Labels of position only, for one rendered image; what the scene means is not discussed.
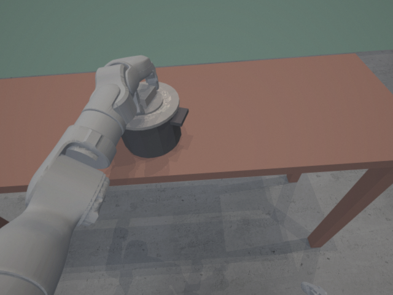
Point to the pot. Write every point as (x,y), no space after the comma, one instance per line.
(156,141)

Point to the knob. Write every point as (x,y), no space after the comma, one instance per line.
(146,94)

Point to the robot left upper arm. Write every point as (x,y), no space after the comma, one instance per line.
(34,246)

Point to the left robot hand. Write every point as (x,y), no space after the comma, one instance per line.
(146,70)

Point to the left robot forearm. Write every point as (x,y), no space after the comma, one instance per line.
(93,138)

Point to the lid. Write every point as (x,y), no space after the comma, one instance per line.
(160,110)

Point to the table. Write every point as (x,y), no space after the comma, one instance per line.
(250,118)

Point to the right robot hand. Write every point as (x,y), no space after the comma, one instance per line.
(311,289)

